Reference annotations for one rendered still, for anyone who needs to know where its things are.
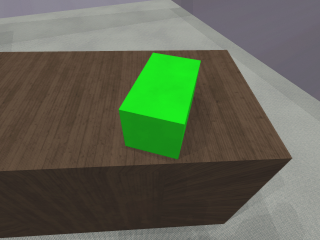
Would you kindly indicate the carton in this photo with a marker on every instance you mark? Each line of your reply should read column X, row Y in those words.
column 155, row 112

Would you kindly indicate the pedestal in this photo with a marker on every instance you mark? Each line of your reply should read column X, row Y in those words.
column 64, row 165

